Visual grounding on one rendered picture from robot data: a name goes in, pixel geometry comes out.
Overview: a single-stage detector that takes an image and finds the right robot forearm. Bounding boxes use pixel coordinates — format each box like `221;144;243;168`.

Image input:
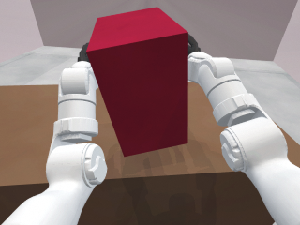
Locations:
187;52;288;155

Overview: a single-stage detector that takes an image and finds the robot right hand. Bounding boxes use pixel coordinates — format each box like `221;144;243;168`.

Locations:
188;34;201;55

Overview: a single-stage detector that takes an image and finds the pedestal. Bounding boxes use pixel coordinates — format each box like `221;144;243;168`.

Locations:
0;82;300;225

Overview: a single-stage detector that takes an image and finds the right robot upper arm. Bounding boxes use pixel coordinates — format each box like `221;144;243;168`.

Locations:
220;116;300;225

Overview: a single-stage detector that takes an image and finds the robot left hand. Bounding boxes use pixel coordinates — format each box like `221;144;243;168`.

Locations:
77;42;90;63

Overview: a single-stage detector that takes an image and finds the left robot upper arm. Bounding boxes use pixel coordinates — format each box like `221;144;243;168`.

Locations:
1;142;108;225

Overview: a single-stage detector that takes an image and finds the left robot forearm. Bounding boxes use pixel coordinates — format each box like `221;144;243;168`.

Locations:
46;61;98;182

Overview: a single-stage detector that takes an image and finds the carton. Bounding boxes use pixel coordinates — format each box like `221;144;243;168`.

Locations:
86;7;188;157

